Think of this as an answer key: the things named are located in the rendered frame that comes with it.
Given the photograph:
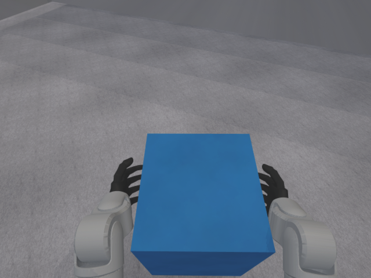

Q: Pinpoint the carton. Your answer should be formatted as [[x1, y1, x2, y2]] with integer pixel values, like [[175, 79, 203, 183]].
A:
[[130, 134, 275, 276]]

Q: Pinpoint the robot right hand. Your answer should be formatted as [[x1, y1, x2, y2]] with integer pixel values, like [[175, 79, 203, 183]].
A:
[[258, 164, 288, 216]]

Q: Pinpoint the robot right forearm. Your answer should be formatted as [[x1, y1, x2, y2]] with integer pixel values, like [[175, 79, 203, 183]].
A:
[[268, 197, 337, 278]]

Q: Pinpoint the robot left hand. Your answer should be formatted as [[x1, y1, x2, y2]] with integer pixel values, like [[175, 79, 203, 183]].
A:
[[110, 158, 143, 205]]

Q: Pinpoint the robot left forearm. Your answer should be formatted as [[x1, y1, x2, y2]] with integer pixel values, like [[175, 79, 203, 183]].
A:
[[74, 191, 133, 278]]

